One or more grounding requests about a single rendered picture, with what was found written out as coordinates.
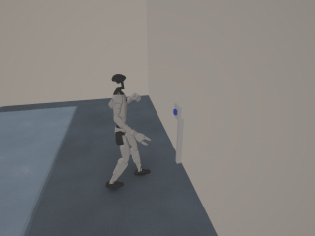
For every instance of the panel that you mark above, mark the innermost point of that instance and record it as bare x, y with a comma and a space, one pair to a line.
180, 129

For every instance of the right robot forearm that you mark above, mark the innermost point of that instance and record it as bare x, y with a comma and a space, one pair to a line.
125, 127

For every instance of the robot shin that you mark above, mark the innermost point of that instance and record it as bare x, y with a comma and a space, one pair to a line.
137, 160
119, 169

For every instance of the left robot shin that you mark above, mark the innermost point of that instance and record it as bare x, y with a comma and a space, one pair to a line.
137, 160

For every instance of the left robot upper arm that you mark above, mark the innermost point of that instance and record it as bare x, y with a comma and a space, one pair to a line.
110, 104

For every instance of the right robot upper arm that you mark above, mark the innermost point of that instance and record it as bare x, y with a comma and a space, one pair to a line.
118, 101

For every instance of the right robot shin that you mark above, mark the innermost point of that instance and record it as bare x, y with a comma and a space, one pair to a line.
119, 169

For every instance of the robot left hand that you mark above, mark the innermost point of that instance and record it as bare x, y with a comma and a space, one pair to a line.
135, 97

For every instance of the robot right hand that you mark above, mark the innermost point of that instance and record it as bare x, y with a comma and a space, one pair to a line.
140, 137

